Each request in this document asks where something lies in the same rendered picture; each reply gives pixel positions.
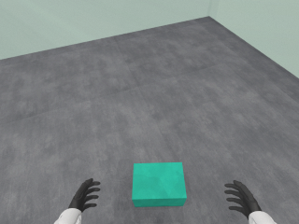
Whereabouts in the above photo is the robot left forearm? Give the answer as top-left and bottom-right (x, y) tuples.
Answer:
(54, 208), (82, 224)

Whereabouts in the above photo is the robot right hand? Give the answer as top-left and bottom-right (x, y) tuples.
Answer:
(224, 180), (262, 220)

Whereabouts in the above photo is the carton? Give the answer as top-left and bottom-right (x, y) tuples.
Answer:
(132, 162), (187, 207)

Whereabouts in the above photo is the robot right forearm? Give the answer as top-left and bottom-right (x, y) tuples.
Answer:
(249, 211), (277, 224)

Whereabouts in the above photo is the robot left hand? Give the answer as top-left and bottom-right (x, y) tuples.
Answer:
(68, 178), (101, 213)

